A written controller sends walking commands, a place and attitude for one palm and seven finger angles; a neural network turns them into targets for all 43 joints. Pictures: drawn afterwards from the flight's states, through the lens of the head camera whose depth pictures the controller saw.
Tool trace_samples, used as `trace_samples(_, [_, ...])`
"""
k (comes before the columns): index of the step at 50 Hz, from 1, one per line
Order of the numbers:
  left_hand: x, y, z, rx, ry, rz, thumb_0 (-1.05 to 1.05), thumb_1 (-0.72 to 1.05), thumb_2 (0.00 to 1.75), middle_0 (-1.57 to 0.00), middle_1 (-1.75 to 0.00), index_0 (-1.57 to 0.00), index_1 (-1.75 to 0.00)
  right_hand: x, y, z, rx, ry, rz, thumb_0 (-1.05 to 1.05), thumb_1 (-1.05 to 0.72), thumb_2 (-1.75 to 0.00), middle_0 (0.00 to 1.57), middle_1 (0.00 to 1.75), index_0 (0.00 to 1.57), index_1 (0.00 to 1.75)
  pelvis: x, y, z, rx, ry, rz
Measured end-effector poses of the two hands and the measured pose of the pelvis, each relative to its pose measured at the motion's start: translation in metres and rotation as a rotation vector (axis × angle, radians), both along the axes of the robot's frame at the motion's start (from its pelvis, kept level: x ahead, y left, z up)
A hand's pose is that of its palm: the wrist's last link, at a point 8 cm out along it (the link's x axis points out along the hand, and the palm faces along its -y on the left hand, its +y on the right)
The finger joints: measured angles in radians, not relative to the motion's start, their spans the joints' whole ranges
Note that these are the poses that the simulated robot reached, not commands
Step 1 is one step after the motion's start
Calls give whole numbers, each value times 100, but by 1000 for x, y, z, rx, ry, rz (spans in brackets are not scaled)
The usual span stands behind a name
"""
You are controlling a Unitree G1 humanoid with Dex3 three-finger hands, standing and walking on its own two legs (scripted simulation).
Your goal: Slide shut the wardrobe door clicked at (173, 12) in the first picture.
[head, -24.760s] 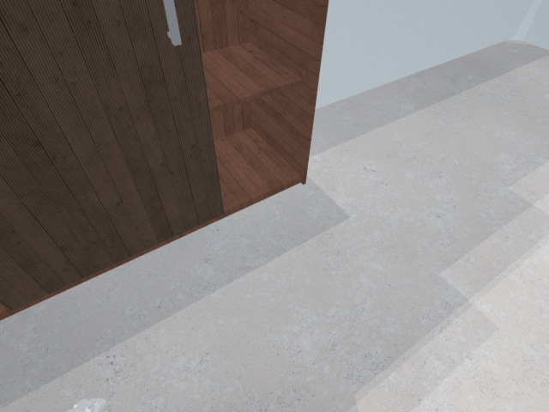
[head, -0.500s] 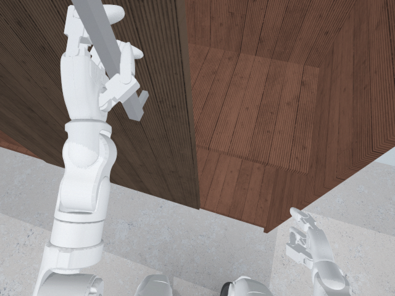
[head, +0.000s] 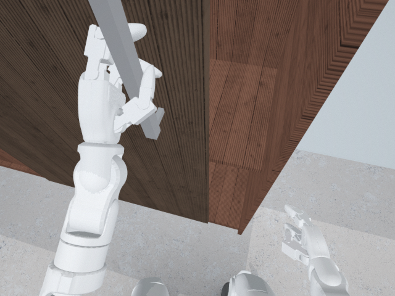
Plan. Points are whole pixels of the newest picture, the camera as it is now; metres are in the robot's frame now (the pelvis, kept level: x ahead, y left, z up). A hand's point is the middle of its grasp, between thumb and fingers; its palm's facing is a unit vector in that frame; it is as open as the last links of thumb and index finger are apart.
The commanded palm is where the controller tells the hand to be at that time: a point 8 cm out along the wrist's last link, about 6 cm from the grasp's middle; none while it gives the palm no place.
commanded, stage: step sideways, sliding the door along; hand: left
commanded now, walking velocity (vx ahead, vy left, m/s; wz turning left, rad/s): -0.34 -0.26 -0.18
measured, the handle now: (137, 63) +0.38 +0.14 +0.24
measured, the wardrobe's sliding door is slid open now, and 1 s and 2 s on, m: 0.14 0.00 0.00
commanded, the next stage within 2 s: stop walking and hold the door there in 0.74 s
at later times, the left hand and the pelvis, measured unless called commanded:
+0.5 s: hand (264, 122) +0.31 -0.03 +0.23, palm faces +0.11 -0.99 -0.08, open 6.8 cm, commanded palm +0.29 -0.01 +0.23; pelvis -0.09 -0.13 -0.01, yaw -7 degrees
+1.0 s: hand (265, 118) +0.32 -0.03 +0.22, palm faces +0.46 -0.86 -0.23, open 7.1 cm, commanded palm +0.28 +0.01 +0.22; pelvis -0.12 -0.30 +0.00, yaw -8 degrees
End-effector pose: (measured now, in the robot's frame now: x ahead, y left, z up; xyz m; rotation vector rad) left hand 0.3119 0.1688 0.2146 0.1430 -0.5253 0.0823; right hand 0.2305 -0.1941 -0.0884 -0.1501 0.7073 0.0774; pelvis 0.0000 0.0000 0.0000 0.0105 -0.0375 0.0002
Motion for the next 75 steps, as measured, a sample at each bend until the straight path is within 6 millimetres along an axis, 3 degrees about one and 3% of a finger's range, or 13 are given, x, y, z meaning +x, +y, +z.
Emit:
trace_samples(4, [-3, -28, -1, 15, -12, 34, -6, 73, 80, -48, -144, -9, -118, -9, -25, -12, 52, -13, -8, 1, -91, -90, 20, 30, 20, 30, -9, -34, -11, -18, -47, -11])
trace_samples(9, [-9, -66, 1, -53, 40, 37, -3, 75, 83, -46, -145, -9, -123, -38, -65, -10, 61, 17, -70, 1, -91, -90, 20, 30, 20, 30, -27, -63, 1, 51, -5, -27])
trace_samples(14, [-13, -98, 3, -73, 62, 0, -1, 76, 83, -45, -143, -11, -128, -81, -108, -3, 25, 39, -175, 1, -91, -90, 20, 30, 20, 30, -49, -81, 8, 80, 32, -58])
trace_samples(22, [-20, -142, 5, -31, 92, -62, -1, 75, 79, -44, -141, -11, -127, -159, -172, -8, -33, 64, -285, 1, -91, -90, 20, 30, 20, 30, -83, -113, -4, 34, -6, -104])
trace_samples(27, [-25, -153, 8, -64, 136, 49, 0, 79, 82, -45, -141, -7, -130, -194, -198, -29, 7, 139, -282, 1, -91, -90, 20, 30, 20, 30, -101, -150, -12, 10, -31, -115])
trace_samples(32, [-30, -160, 11, -95, 194, 144, 0, 80, 84, -44, -141, -7, -126, -224, -217, -19, 4, 187, -292, 1, -91, -90, 20, 30, 20, 30, -117, -176, 6, 51, -2, -143])
trace_samples(38, [-31, -164, 12, -136, 209, 181, 0, 79, 85, -40, -141, -9, -124, -233, -251, -16, -34, 198, -252, 1, -91, -90, 20, 30, 20, 30, -128, -209, 3, 22, -15, -108])
trace_samples(43, [-31, -168, 12, -147, 209, 248, 0, 78, 86, -38, -140, -8, -125, -223, -281, -19, -38, 235, -194, 1, -91, -90, 20, 30, 20, 30, -124, -246, 1, -38, -16, -139])
trace_samples(48, [-32, -164, 13, 27, 188, 361, -8, 70, 85, -41, -140, -9, -125, -208, -331, -25, -12, 172, -235, 1, -91, -90, 20, 30, 21, 30, -120, -292, -9, -79, -39, -150])
trace_samples(54, [-36, -164, 20, 69, 262, 456, -10, 64, 82, -44, -140, -18, -127, -215, -393, -3, -116, 134, -333, 1, -91, -90, 20, 30, 20, 30, -109, -310, 10, -10, -11, -166])
trace_samples(58, [-35, -165, 20, 58, 261, 467, -10, 63, 83, -45, -140, -20, -128, -227, -424, 11, -173, 103, -425, 1, -91, -90, 20, 30, 20, 30, -101, -316, 10, -14, -13, -191])
trace_samples(66, [-35, -163, 19, 70, 253, 451, -10, 63, 82, -46, -140, -19, -128, -257, -440, 29, -223, 73, -528, 1, -91, -90, 20, 30, 20, 30, -100, -314, 12, -21, 8, -212])
trace_samples(75, [-34, -157, 19, 91, 230, 406, -12, 60, 82, -46, -140, -22, -129, -293, -398, 11, -187, 173, -542, 1, -91, -90, 20, 30, 20, 30, -101, -301, 13, -17, 24, -225])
